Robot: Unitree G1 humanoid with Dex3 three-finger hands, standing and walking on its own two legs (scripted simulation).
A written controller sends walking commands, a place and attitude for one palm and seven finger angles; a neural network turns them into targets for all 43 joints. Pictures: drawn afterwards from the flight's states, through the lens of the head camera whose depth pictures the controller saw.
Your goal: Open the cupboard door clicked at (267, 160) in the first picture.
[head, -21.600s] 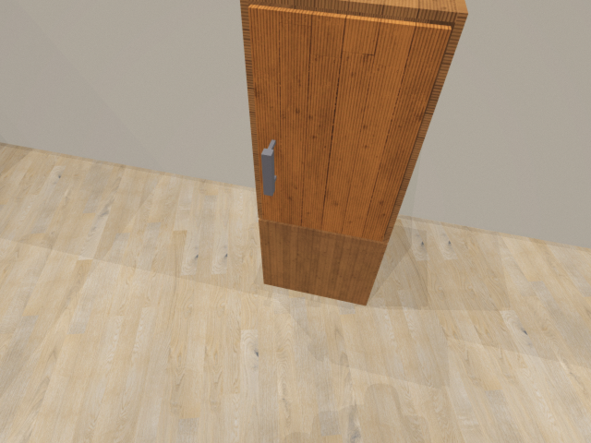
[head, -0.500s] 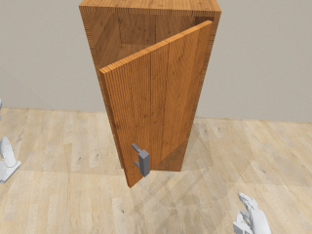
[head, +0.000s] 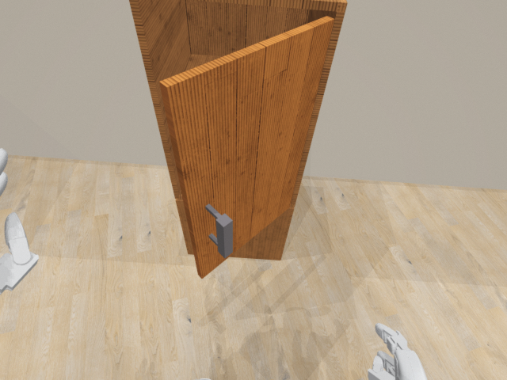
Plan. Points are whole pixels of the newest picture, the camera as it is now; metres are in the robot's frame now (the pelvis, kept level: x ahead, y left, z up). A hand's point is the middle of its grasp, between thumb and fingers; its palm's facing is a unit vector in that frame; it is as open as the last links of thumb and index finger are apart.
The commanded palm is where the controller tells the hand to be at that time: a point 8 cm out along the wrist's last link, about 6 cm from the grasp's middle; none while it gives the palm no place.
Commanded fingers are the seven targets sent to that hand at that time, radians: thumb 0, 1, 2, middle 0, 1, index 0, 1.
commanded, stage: step back with the hand held close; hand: left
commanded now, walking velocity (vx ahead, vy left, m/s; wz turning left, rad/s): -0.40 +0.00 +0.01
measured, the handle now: (218, 230) +0.43 +0.09 -0.10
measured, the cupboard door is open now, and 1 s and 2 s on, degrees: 47 47 47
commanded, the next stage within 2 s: stop stepping back and stand still in 0.22 s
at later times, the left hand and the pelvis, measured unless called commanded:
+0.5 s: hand out of the picture +0.07 +0.25 +0.15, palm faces +0.37 -0.81 -0.46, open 7.4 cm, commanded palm +0.01 +0.29 +0.18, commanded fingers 0.00 0.90 0.90 -0.20 -0.30 -0.20 -0.30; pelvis -0.14 -0.01 +0.00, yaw -2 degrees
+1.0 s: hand out of the picture +0.03 +0.26 +0.16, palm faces +0.42 -0.81 -0.41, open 7.4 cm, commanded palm -0.03 +0.30 +0.18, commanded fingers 0.00 0.90 0.90 -0.20 -0.30 -0.20 -0.30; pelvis -0.17 +0.00 -0.01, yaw +0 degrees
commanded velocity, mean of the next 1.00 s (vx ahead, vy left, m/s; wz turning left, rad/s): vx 0.01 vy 0.02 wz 0.00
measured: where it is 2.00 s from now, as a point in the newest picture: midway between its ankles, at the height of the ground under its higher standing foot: outside the picture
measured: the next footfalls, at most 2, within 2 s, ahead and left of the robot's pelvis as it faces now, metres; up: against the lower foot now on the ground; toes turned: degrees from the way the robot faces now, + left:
left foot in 0.12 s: +0.02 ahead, +0.12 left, +0.00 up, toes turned +0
right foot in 0.42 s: -0.14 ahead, -0.11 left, +0.00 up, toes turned -2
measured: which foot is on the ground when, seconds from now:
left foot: up 0.00-0.10, down 0.12-0.42, up 0.44-0.58, down 0.60-1.00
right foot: down 0.00-0.14, up 0.16-0.40, down 0.42-1.00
